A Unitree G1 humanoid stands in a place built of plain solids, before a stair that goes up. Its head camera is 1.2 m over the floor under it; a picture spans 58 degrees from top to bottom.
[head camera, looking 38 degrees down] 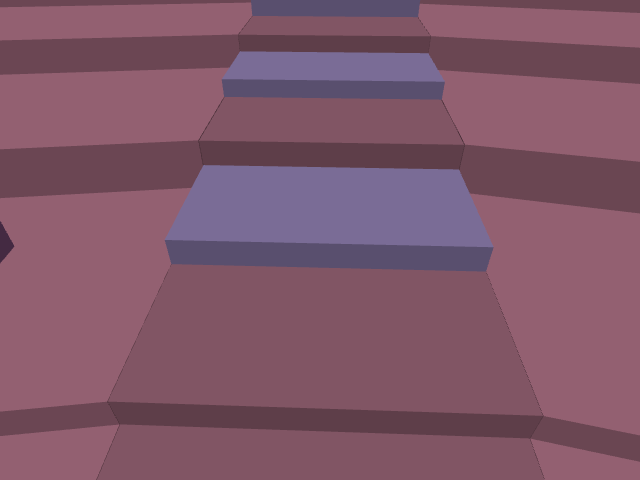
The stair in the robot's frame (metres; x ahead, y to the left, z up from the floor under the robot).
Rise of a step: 0.11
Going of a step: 0.55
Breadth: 1.18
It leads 2 degrees to the right of straight ahead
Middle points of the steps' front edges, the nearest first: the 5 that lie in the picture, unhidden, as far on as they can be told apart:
0.64 -0.01 0.12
1.21 -0.03 0.24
1.77 -0.05 0.36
2.32 -0.07 0.46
2.86 -0.09 0.56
